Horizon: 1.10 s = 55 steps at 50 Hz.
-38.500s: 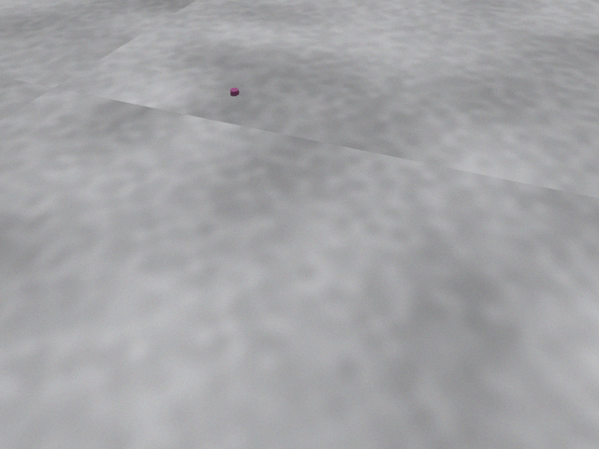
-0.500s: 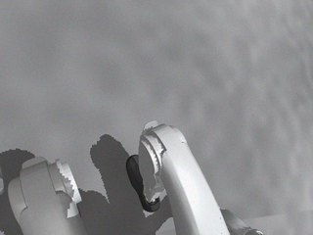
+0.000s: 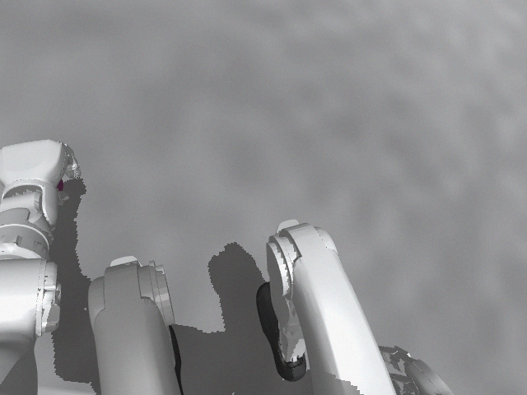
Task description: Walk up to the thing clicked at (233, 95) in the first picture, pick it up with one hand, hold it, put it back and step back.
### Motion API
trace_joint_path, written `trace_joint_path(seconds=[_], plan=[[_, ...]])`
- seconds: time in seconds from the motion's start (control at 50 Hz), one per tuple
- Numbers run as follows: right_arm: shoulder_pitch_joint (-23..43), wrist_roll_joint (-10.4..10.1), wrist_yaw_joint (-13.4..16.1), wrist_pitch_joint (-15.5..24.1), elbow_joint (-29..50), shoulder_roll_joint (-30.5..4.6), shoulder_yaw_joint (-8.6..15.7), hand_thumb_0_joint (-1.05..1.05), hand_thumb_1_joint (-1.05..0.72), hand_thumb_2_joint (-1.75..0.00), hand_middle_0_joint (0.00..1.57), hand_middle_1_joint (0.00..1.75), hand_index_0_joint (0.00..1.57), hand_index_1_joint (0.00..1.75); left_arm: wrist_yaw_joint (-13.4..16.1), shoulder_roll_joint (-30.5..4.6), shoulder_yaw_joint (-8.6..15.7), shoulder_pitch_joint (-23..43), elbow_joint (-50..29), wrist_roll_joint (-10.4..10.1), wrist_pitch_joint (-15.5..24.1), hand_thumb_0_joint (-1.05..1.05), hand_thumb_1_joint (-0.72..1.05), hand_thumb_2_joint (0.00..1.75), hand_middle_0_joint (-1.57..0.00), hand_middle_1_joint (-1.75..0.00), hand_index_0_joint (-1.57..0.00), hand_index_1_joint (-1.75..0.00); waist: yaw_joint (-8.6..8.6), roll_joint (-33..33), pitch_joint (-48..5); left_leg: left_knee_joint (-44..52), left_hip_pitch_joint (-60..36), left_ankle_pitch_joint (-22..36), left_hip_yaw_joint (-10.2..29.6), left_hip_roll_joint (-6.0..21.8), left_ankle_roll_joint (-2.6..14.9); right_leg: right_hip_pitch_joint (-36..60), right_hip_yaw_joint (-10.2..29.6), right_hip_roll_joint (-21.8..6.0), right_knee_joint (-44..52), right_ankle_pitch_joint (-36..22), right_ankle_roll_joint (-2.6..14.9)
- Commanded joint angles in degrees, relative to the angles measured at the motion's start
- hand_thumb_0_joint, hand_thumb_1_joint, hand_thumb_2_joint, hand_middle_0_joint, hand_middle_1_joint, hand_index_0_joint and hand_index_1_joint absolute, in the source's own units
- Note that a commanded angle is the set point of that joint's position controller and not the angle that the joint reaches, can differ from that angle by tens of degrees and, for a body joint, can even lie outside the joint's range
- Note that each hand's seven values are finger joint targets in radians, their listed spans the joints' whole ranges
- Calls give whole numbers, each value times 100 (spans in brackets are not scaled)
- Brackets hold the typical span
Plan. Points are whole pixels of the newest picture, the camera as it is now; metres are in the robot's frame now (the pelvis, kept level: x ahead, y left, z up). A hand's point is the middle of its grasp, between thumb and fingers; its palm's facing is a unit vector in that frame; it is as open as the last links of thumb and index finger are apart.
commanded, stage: settle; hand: left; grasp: from above
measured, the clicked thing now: (41, 183) +0.47 +0.29 -0.21
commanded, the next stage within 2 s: lift in 0.10 s
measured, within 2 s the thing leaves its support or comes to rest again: neither
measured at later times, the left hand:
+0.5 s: hand (24, 184) +0.44 +0.28 -0.12, palm faces -0.46 -0.10 -0.88, open 6.2 cm
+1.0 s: hand out of the picture +0.37 +0.29 +0.04, palm faces -0.42 -0.10 -0.90, open 6.8 cm
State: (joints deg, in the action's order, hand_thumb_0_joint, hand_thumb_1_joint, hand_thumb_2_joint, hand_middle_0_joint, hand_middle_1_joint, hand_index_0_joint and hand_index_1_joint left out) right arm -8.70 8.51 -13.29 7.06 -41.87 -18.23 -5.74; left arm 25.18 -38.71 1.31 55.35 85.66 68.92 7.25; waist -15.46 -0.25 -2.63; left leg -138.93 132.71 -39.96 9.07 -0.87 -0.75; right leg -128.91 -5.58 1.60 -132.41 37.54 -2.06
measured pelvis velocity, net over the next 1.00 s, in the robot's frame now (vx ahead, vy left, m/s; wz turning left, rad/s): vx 0.00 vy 0.01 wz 0.10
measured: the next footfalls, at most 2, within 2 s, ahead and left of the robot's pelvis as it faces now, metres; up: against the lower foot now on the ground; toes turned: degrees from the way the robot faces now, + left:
none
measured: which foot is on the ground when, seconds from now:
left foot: down 0.00-1.00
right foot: down 0.00-1.00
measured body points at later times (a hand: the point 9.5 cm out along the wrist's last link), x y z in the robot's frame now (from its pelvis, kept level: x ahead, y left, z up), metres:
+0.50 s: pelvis +0.00 +0.00 +0.03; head +0.22 +0.06 +0.42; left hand +0.46 +0.29 -0.07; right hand +0.06 -0.27 -0.09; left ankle +0.07 +0.13 -0.30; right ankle +0.11 -0.12 -0.30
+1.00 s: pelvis +0.00 +0.01 +0.14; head +0.16 +0.05 +0.56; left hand +0.39 +0.30 +0.09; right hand +0.14 -0.25 +0.02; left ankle +0.07 +0.13 -0.30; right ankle +0.11 -0.12 -0.30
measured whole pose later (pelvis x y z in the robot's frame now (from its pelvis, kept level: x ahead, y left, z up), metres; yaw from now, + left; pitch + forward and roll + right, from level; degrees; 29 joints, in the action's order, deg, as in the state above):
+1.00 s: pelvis +0.00 +0.01 +0.14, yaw +6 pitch +32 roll -5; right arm -8.6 -0.5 -1.8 -2.2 -38.1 -14.9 1.5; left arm 8.3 -29.5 -5.8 32.4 48.4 59.5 2.0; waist -5.4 -2.8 -11.8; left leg -112.0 107.5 -36.8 4.3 -0.9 0.5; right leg -104.7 -1.9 0.0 -108.2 35.8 -2.1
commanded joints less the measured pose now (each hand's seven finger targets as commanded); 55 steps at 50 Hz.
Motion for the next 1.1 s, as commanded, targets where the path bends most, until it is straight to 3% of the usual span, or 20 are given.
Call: trace_joint_path(seconds=[0.0,0.1,0.16,0.18,0.2,0.28,0.32,0.34,0.48,0.56,0.62,0.68,0.74,0.82,0.86,0.9,0.96,0.98,1.08], plan=[[-1129,-30,187,-78,68,-1357,434,0,-91,-90,20,30,20,30,81,-1287,119,1866,-789,-43,49,0,65,36,-98,-53,-103,-48,-84,-1460,-3669,1470,-2350,861,-632,-48,228,2200,-249,195,1396,-825,439],[-1161,-42,364,-181,52,-1278,498,0,-91,-90,20,30,20,30,19,-1245,121,2007,-909,-31,95,0,65,40,-100,-51,-103,-48,-40,-1472,-3940,1505,-2418,816,-686,-63,225,2287,-158,178,1465,-719,448],[-1184,-66,461,-215,42,-1293,546,0,-91,-90,20,30,20,30,-31,-1167,70,1984,-880,-59,85,0,62,42,-98,-51,-101,-48,-46,-1396,-3695,1583,-2416,672,-690,-68,219,2075,-188,160,1538,-547,489],[-1228,-67,487,-230,41,-1285,547,0,-91,-90,20,30,20,30,-46,-1224,94,2102,-1069,-49,108,0,63,43,-99,-51,-102,-48,-47,-1423,-3829,1583,-2455,707,-690,-66,222,2128,-183,158,1566,-566,488],[-1279,-86,522,-240,22,-1322,582,0,-93,-91,20,30,20,30,-59,-1205,110,2116,-1192,-47,106,0,68,36,-101,-57,-107,-51,-10,-1434,-3962,1624,-2601,812,-682,-75,205,2117,-249,124,1532,-704,499],[-1318,-178,566,-303,31,-1224,672,0,-92,-90,20,30,20,30,-175,-1120,113,1841,-1392,-152,-22,0,60,33,-90,-59,-97,-52,178,-1622,-4384,1846,-2998,1110,-739,-73,192,2335,-228,96,1528,-1086,491],[-1335,-237,583,-355,34,-1216,735,0,-92,-90,20,30,20,30,-274,-1127,144,1864,-1655,-285,-115,0,60,37,-89,-62,-97,-55,259,-1665,-4568,1914,-3209,1258,-767,-73,205,2376,-219,71,1583,-1287,479],[-1364,-261,588,-384,34,-1220,772,0,-92,-91,20,30,20,30,-348,-1061,98,1845,-1652,-292,-155,0,59,39,-89,-62,-96,-55,213,-1707,-4502,1967,-3234,1279,-766,-84,195,2342,-216,61,1610,-1301,491],[-1371,-400,660,-599,177,-1117,919,0,-92,-90,20,30,20,30,-879,-960,83,1318,-2377,-405,-156,0,59,47,-89,-69,-95,-62,431,-1416,-4593,2215,-3394,1341,-845,-108,233,2767,-78,39,1952,-1319,487],[-1329,-477,739,-700,351,-1121,998,0,-92,-90,20,30,20,30,-1092,-840,68,970,-2833,-506,-126,0,56,49,-86,-70,-92,-63,489,-1249,-4356,2512,-3435,1063,-808,-130,241,2797,-61,11,2283,-999,501],[-1204,-540,822,-770,516,-1084,1066,0,-92,-90,20,30,20,30,-1236,-864,21,804,-3372,-581,-100,0,53,50,-83,-73,-90,-65,625,-1235,-4541,2822,-3683,713,-777,-118,243,2944,-16,40,2503,-637,498],[-1131,-633,880,-785,614,-1007,1063,0,-92,-90,20,30,20,30,-1313,-680,-83,492,-3760,-720,-135,0,53,52,-82,-76,-89,-68,688,-1140,-4610,3115,-3799,671,-750,-111,270,3210,38,44,2710,-674,451],[-1031,-730,977,-809,657,-971,1088,0,-92,-90,20,30,20,30,-1343,-775,-81,245,-4072,-790,-208,0,52,51,-82,-74,-89,-67,765,-1067,-4476,3447,-4067,549,-674,-94,275,3366,77,45,2968,-591,432],[-933,-805,1081,-820,701,-893,1114,0,-92,-90,20,30,20,30,-1422,-433,-266,-50,-4348,-937,-345,0,50,51,-80,-76,-87,-68,767,-1062,-4290,3920,-4583,503,-564,-55,245,3577,79,40,3254,-641,417],[-880,-854,1143,-819,708,-891,1140,0,-91,-90,20,30,20,30,-1434,-435,-249,-187,-4618,-947,-421,0,50,54,-80,-76,-87,-69,834,-1118,-4507,4160,-4969,676,-517,-46,215,3789,78,20,3370,-812,414],[-818,-892,1200,-812,694,-839,1136,0,-92,-90,20,30,20,30,-1463,-251,-377,-404,-4677,-965,-491,0,51,54,-82,-75,-88,-69,806,-1157,-4209,4403,-5164,735,-522,-41,189,3910,93,7,3589,-856,406],[-717,-918,1275,-820,737,-772,1132,0,-91,-90,20,30,20,30,-1474,-428,-250,-461,-5067,-1025,-602,0,52,52,-82,-74,-89,-67,851,-1006,-4270,4716,-5528,763,-543,-41,203,4383,161,-1,3985,-849,384],[-683,-932,1296,-814,736,-728,1134,0,-92,-91,20,30,20,30,-1507,-249,-351,-633,-4997,-1036,-650,0,51,52,-82,-74,-89,-68,861,-1032,-4195,4876,-5682,802,-548,-31,182,4497,177,9,4100,-881,384],[-478,-1006,1425,-802,775,-641,1099,0,-91,-90,20,30,20,30,-1576,-146,-391,-1072,-5310,-1168,-807,0,51,52,-82,-74,-88,-68,937,-857,-3799,5735,-6322,492,-434,17,168,5178,211,32,4818,-677,341]])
